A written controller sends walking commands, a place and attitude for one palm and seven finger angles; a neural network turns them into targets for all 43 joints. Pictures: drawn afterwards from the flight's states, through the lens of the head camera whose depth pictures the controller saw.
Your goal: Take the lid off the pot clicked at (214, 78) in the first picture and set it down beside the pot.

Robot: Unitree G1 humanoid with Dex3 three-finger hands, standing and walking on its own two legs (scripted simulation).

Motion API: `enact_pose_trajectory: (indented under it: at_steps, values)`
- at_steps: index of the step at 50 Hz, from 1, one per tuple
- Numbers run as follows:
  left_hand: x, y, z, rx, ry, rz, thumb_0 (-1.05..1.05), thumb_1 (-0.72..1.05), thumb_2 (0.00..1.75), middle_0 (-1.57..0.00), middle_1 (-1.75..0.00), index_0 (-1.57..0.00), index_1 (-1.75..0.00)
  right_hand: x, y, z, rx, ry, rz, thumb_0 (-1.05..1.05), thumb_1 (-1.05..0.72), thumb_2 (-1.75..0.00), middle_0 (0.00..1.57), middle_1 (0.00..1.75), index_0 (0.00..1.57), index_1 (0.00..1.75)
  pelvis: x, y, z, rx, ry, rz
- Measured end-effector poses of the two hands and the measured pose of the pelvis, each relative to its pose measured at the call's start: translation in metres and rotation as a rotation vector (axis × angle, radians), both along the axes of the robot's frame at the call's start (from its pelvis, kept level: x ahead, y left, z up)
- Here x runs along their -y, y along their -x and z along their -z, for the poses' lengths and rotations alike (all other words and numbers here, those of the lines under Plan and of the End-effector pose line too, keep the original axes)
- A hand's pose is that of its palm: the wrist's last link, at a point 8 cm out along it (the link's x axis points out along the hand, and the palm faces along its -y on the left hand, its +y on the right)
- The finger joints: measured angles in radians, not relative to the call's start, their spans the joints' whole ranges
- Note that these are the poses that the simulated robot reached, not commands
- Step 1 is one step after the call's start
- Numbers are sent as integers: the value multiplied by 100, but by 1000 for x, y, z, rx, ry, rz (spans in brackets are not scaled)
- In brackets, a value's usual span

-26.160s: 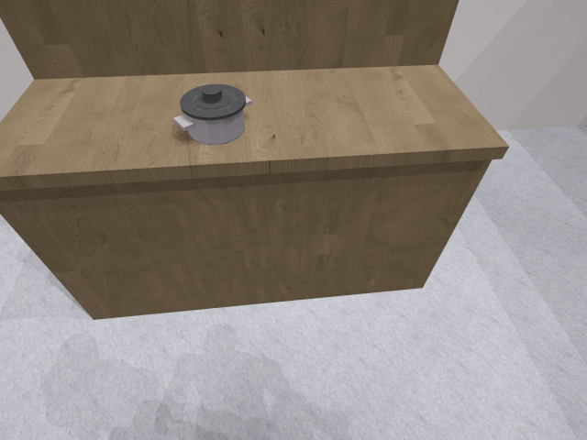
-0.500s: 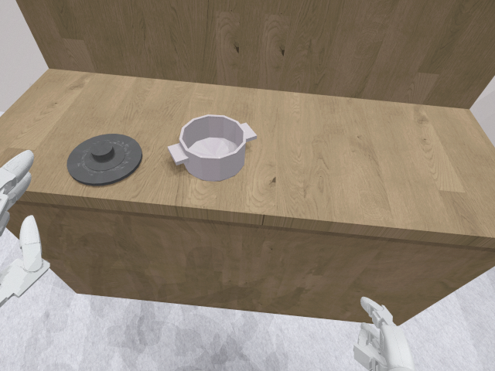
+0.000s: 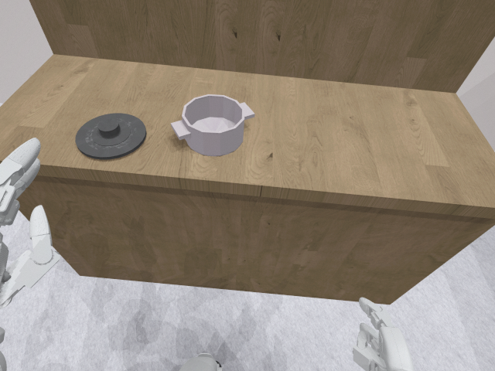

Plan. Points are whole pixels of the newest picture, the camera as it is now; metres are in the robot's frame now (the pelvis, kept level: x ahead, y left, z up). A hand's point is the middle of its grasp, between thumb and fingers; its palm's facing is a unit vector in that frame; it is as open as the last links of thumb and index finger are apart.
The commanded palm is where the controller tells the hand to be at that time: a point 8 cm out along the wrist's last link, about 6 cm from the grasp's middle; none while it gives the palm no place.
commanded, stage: step back with the hand held close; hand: left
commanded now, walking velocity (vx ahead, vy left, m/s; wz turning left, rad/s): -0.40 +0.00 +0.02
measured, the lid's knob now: (109, 127) +0.60 +0.36 +0.00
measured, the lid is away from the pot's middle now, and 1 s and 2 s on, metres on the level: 0.24 0.24 0.24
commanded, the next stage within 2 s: stop stepping back and stand still in 0.32 s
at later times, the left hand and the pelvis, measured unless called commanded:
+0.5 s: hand out of the picture +0.08 +0.23 +0.16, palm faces +0.23 -0.88 -0.41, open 7.4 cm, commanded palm +0.01 +0.29 +0.19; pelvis -0.13 +0.01 -0.01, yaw -1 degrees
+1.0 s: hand out of the picture -0.07 +0.24 +0.20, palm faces +0.34 -0.84 -0.42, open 7.4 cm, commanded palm -0.13 +0.30 +0.19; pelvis -0.25 +0.02 +0.00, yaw +1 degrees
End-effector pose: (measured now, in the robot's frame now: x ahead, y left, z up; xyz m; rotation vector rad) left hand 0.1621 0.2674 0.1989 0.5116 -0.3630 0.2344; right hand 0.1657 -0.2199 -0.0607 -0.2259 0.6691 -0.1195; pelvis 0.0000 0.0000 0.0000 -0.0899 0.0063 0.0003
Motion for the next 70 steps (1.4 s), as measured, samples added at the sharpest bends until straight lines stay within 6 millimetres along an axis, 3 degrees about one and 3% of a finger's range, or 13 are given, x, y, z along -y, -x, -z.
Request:
enact_pose_trajectory:
  at_steps: [9,17,21,25,34,41,46,51,54,57,62,66,70]
  values:
    - [-8,27,10,28,51,51,1,89,89,-22,-30,-22,-31,17,35,-5,-29,58,106,2,-90,-90,20,30,20,30,-9,15,5,6,-28,-21]
    - [-26,55,14,-20,81,20,1,89,89,-21,-30,-21,-31,-2,71,-25,32,57,54,2,-91,-90,20,30,20,30,-15,69,-5,5,-15,32]
    - [-10,87,5,-19,69,72,2,89,89,-21,-30,-21,-31,-7,101,-25,56,23,43,2,-91,-90,20,30,20,30,-13,96,-5,8,-9,50]
    - [-5,113,21,-73,47,52,1,89,89,-21,-30,-21,-31,-3,133,-5,37,1,31,1,-90,-90,20,30,20,30,-8,129,5,20,-16,18]
    - [-9,223,1,56,16,5,1,89,89,-22,-30,-22,-31,13,222,2,-68,24,80,2,-90,-90,20,30,20,30,-2,179,7,27,-59,-8]
    - [-46,238,26,122,90,-100,1,89,89,-21,-30,-21,-31,3,251,0,33,61,84,2,-91,-90,20,30,20,30,-17,231,20,27,-126,15]
    - [-29,250,9,73,59,-29,2,89,90,-21,-30,-21,-31,-19,279,-5,108,-45,81,2,-91,-90,20,30,20,30,-20,242,7,24,-109,-4]
    - [-17,272,-18,88,-53,3,1,89,89,-21,-30,-21,-31,-26,302,16,-17,-80,28,2,-90,-90,20,30,20,30,-18,254,4,2,-74,-22]
    - [-20,279,-15,70,-125,-22,1,89,89,-21,-30,-21,-31,-20,307,36,-69,-87,28,2,-90,-90,20,31,20,30,-15,266,16,9,-51,-26]
    - [-32,283,-1,29,-71,-60,1,89,89,-21,-30,-21,-31,-10,312,41,-134,-64,49,2,-90,-90,20,31,20,30,-16,271,15,23,-42,-39]
    - [-42,283,28,-67,48,-108,1,89,89,-21,-30,-21,-31,1,309,15,-124,2,70,2,-91,-90,20,30,20,30,-22,265,2,2,-76,-18]
    - [-55,250,141,-464,194,-166,0,90,90,-20,-30,-20,-30,12,305,33,-138,51,32,2,-91,-90,20,30,20,30,-39,266,20,-37,-69,-58]
    - [-27,253,260,-964,343,-181,1,91,90,-20,-30,-20,-30,14,330,52,-255,40,68,1,-91,-90,20,30,20,30,-32,265,22,-30,-125,-65]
